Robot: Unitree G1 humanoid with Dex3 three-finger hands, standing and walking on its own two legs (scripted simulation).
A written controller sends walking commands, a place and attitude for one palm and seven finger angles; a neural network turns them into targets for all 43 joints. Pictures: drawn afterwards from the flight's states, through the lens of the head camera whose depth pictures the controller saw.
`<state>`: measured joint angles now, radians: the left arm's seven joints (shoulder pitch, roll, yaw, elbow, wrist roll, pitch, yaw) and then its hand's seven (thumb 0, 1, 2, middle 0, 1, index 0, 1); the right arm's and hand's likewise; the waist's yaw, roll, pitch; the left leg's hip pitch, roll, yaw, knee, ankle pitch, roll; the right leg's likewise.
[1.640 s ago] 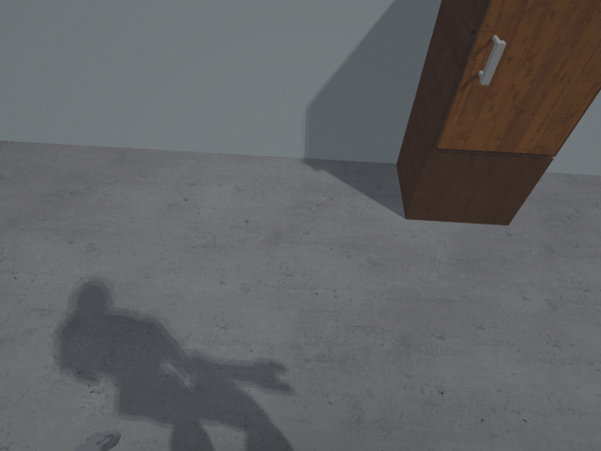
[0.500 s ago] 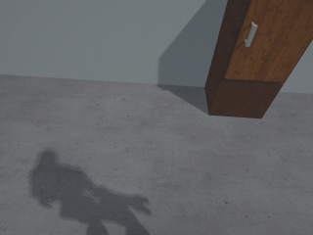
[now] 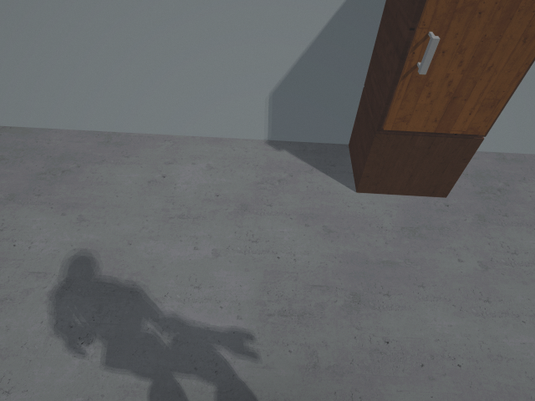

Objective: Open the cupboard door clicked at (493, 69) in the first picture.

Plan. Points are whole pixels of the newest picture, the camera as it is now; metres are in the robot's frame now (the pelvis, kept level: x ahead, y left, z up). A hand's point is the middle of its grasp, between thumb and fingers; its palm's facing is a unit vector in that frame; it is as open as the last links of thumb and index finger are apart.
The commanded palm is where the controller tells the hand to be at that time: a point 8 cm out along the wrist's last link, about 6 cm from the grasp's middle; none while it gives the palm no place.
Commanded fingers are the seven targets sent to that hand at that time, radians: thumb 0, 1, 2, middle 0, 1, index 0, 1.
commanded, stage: walk to a spot facing it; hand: left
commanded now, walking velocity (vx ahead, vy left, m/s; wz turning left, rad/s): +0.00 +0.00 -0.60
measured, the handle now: (426, 53) +1.21 -0.46 -0.01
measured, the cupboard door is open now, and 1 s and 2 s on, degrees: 0 0 0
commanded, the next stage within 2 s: none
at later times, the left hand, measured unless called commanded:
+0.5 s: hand out of the picture +0.05 +0.16 -0.17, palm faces -0.18 -0.95 -0.24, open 7.4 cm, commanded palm none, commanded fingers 0.00 0.90 0.90 -0.20 -0.30 -0.20 -0.30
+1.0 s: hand out of the picture +0.14 +0.17 -0.17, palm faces -0.51 -0.83 -0.24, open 7.4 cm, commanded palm none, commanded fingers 0.00 0.90 0.90 -0.20 -0.30 -0.20 -0.30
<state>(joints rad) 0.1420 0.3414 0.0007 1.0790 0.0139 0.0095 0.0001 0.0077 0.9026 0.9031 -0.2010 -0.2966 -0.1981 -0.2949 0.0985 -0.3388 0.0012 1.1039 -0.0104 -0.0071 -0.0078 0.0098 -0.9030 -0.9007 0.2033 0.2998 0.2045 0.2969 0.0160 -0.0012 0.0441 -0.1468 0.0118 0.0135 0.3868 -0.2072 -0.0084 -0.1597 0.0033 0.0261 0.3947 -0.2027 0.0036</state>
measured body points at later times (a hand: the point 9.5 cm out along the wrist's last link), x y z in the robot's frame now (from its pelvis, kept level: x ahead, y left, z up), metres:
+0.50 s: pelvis -0.03 -0.02 -0.01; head +0.01 -0.04 +0.44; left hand +0.06 +0.21 -0.15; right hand +0.00 -0.29 -0.16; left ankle -0.02 +0.14 -0.68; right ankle +0.00 -0.11 -0.74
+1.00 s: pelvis -0.05 +0.03 -0.01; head -0.02 +0.03 +0.44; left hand +0.17 +0.22 -0.15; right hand -0.14 -0.21 -0.14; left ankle -0.01 +0.15 -0.74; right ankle -0.12 -0.09 -0.70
